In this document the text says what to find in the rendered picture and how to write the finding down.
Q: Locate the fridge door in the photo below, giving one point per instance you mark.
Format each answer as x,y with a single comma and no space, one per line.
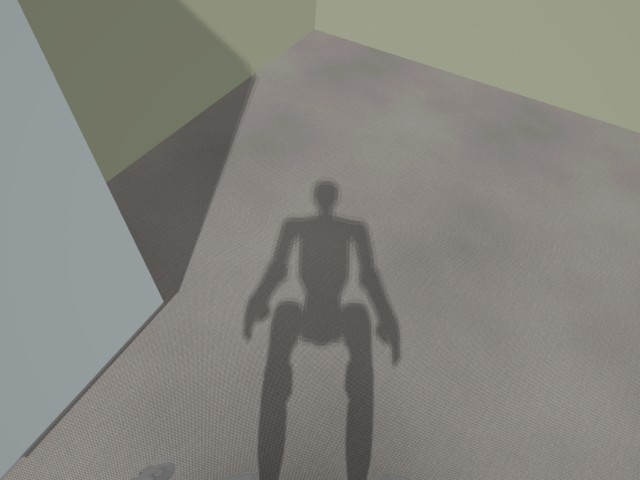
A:
74,287

